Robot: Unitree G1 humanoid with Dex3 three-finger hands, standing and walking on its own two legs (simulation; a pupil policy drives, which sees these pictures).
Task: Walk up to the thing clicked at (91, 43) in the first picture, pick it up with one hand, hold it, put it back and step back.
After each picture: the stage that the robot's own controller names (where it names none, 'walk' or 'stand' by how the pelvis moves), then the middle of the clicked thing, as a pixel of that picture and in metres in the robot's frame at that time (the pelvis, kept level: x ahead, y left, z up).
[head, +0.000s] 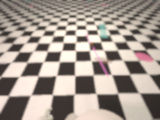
stand; (91, 44) +1.69 -0.06 -0.72
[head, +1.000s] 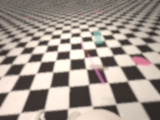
walk; (86, 51) +1.56 +0.17 -0.70
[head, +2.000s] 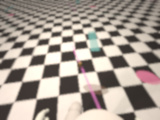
walk; (80, 64) +0.99 +0.23 -0.71
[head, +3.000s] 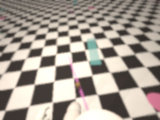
walk; (77, 85) +0.56 +0.19 -0.72
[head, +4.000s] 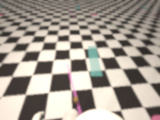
stand; (75, 100) +0.37 +0.13 -0.70
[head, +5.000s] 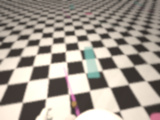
stand; (74, 104) +0.31 +0.16 -0.72
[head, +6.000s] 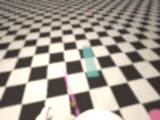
stand; (73, 104) +0.30 +0.17 -0.73
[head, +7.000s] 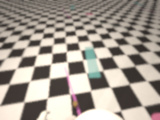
stand; (75, 104) +0.32 +0.15 -0.73
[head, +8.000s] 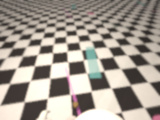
stand; (75, 105) +0.31 +0.14 -0.73
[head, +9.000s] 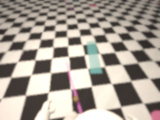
go down; (75, 99) +0.32 +0.14 -0.72
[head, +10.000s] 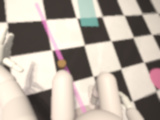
go down; (61, 64) +0.40 +0.18 -0.29
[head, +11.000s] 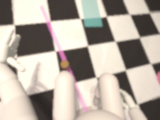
close in; (64, 65) +0.40 +0.18 -0.30
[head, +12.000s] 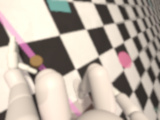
close in; (35, 62) +0.39 +0.22 -0.22
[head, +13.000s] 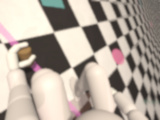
close; (26, 56) +0.42 +0.25 -0.22
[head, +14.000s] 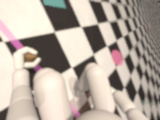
lift; (30, 59) +0.40 +0.23 -0.22
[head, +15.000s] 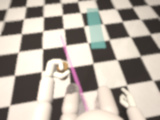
lift; (62, 71) +0.33 +0.18 -0.01
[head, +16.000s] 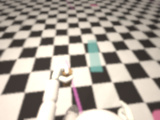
hold; (67, 77) +0.31 +0.16 +0.01
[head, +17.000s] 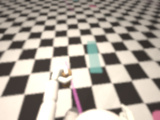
hold; (66, 78) +0.31 +0.17 +0.00
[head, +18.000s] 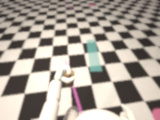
crouch; (69, 78) +0.32 +0.15 -0.01
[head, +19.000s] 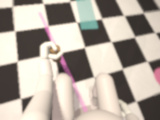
crouch; (55, 54) +0.46 +0.20 -0.09
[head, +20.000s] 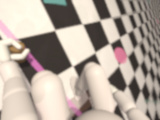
lower; (18, 52) +0.43 +0.28 -0.22
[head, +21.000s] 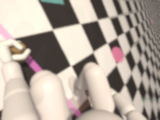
lower; (19, 53) +0.43 +0.27 -0.23
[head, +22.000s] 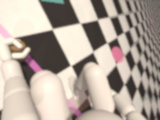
lower; (18, 51) +0.44 +0.27 -0.23
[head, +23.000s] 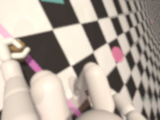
lower; (18, 51) +0.44 +0.27 -0.23
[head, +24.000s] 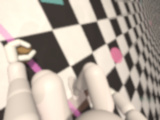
loosen; (24, 53) +0.43 +0.25 -0.24
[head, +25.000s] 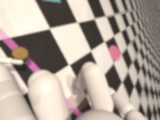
withdraw; (21, 56) +0.42 +0.25 -0.24
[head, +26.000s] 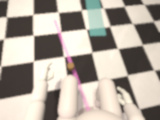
walk; (70, 66) +0.44 +0.17 -0.39
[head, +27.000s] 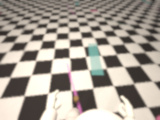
stand; (76, 99) +0.36 +0.13 -0.66
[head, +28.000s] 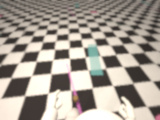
stand; (75, 99) +0.38 +0.15 -0.67
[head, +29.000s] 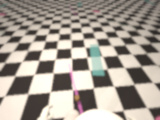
stand; (76, 98) +0.37 +0.14 -0.70
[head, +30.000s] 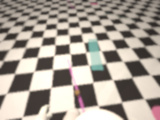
walk; (77, 93) +0.40 +0.14 -0.71
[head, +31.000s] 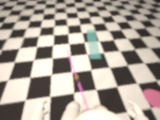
walk; (76, 78) +0.55 +0.16 -0.70
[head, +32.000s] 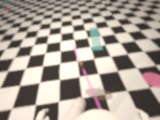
walk; (81, 65) +0.87 +0.21 -0.70
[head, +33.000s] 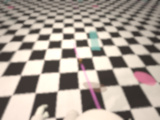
stand; (80, 61) +1.06 +0.15 -0.71
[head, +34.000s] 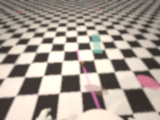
stand; (82, 64) +1.06 +0.13 -0.72
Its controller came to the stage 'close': yes
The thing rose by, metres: 0.72
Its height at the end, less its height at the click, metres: +0.00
